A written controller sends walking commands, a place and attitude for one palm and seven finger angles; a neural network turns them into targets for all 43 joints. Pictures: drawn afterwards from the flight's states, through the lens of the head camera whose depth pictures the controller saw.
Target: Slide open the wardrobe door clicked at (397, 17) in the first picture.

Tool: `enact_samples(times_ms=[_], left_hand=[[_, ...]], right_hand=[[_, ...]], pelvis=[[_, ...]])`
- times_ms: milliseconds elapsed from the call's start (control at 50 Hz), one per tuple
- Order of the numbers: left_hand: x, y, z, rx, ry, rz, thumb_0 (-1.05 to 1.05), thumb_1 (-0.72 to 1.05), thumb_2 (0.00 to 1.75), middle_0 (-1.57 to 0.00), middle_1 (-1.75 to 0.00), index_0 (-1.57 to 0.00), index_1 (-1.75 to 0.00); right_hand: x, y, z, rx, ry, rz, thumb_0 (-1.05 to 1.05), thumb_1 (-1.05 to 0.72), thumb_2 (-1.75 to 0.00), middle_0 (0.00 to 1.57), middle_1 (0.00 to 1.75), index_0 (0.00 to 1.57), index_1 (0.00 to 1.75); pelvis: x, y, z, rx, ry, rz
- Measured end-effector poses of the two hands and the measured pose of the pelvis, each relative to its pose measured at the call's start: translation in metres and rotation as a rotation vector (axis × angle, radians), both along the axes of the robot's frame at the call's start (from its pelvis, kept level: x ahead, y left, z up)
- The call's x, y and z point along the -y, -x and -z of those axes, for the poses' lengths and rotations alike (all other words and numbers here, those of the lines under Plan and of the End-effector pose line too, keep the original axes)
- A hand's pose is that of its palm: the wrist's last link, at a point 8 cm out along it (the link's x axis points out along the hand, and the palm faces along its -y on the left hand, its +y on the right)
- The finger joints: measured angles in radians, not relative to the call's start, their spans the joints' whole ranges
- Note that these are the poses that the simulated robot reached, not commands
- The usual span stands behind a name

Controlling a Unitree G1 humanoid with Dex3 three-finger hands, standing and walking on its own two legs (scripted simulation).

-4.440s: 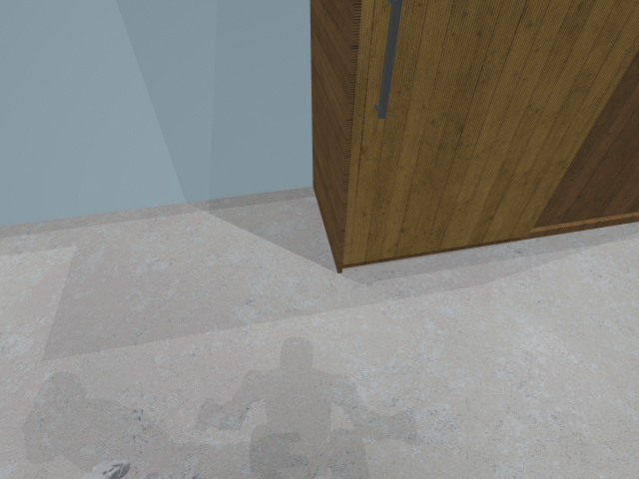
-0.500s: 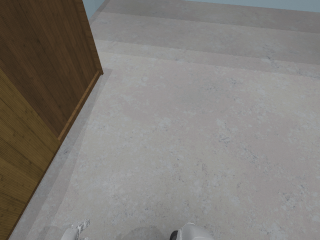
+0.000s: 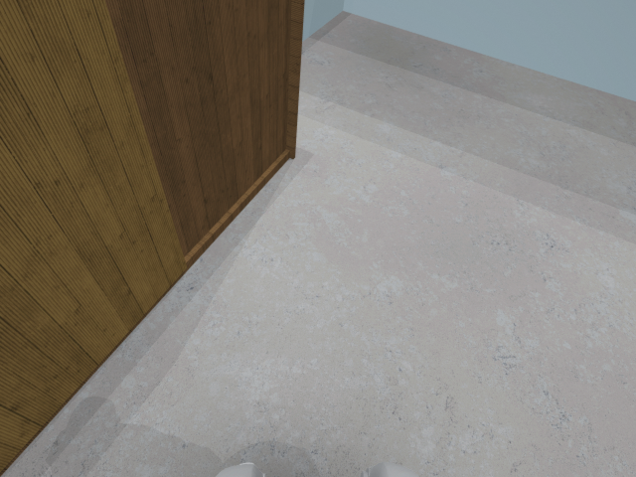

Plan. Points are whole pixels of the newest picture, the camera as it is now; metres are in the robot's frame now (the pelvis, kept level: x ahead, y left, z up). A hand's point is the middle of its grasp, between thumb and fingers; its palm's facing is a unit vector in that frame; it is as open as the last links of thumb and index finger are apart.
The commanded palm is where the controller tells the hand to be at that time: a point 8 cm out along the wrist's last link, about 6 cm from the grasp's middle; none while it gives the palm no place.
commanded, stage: turn to face it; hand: left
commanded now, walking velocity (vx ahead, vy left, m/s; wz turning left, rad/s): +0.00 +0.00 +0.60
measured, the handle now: out of the picture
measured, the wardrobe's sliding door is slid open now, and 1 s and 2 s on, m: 0.00 0.00 0.00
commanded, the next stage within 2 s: take the last steps up to it in 1.72 s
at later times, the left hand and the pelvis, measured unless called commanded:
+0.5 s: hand out of the picture +0.02 +0.17 -0.13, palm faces +0.32 -0.91 -0.28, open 7.4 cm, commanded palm none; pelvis -0.01 -0.05 +0.01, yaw +18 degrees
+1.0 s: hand out of the picture -0.12 +0.20 -0.15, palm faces +0.59 -0.76 -0.28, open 7.4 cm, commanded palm none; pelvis -0.04 -0.03 +0.01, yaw +36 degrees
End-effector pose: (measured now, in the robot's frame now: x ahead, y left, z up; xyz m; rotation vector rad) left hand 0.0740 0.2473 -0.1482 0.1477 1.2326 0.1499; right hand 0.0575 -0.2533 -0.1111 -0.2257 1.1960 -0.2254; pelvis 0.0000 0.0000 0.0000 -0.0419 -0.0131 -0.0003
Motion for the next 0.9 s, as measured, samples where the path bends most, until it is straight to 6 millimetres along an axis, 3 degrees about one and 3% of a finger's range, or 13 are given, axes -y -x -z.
enact_samples(times_ms=[120,240,420,480,600,700,820,900], left_hand=[[-0.029,0.03,-0.022,-0.04,-0.05,-0.084,0.01,0.92,0.9,-0.2,-0.29,-0.2,-0.3],[-0.03,0.047,-0.033,-0.035,-0.079,-0.152,0.01,0.91,0.9,-0.2,-0.29,-0.2,-0.3],[0.014,0.054,-0.043,0.061,-0.095,-0.226,0.01,0.91,0.9,-0.2,-0.29,-0.2,-0.3],[0.033,0.07,-0.045,0.076,-0.106,-0.263,0.01,0.91,0.9,-0.2,-0.29,-0.2,-0.3],[0.056,0.107,-0.051,0.033,-0.092,-0.339,0.01,0.91,0.9,-0.21,-0.29,-0.21,-0.3],[0.06,0.138,-0.045,0.005,-0.069,-0.408,0.01,0.91,0.9,-0.21,-0.3,-0.21,-0.3],[0.043,0.193,-0.019,-0.047,-0.04,-0.528,0.01,0.9,0.9,-0.21,-0.3,-0.21,-0.3],[0.028,0.221,-0.013,-0.102,-0.046,-0.59,0.01,0.91,0.9,-0.21,-0.29,-0.21,-0.3]], right_hand=[[-0.015,-0.013,-0.009,-0.036,-0.022,-0.068,0.0,-0.9,-0.9,0.2,0.3,0.2,0.3],[-0.016,-0.029,-0.007,-0.042,-0.047,-0.127,0.0,-0.9,-0.9,0.21,0.3,0.2,0.3],[0.018,-0.053,0.011,-0.041,-0.072,-0.213,0.0,-0.9,-0.9,0.21,0.3,0.2,0.3],[0.03,-0.065,0.017,-0.039,-0.075,-0.25,0.0,-0.9,-0.9,0.21,0.3,0.2,0.3],[0.034,-0.089,0.006,-0.026,-0.076,-0.339,0.0,-0.9,-0.9,0.2,0.3,0.2,0.3],[0.016,-0.108,0.003,-0.042,-0.062,-0.436,0.0,-0.91,-0.9,0.2,0.3,0.19,0.3],[-0.036,-0.135,0.003,0.01,-0.031,-0.586,0.0,-0.91,-0.9,0.2,0.3,0.19,0.3],[-0.063,-0.14,-0.004,0.058,-0.03,-0.646,0.0,-0.9,-0.9,0.2,0.3,0.2,0.3]], pelvis=[[-0.005,-0.003,-0.016,-0.022,0.001,-0.061],[0.002,-0.003,-0.02,-0.03,0.001,-0.132],[0.038,0.006,-0.012,-0.033,-0.023,-0.253],[0.05,0.009,-0.009,-0.026,-0.037,-0.298],[0.059,0.011,-0.019,-0.008,-0.073,-0.38],[0.056,0.016,-0.018,-0.015,-0.084,-0.45],[0.035,0.028,-0.004,-0.031,-0.053,-0.535],[0.03,0.036,-0.003,-0.029,-0.047,-0.567]])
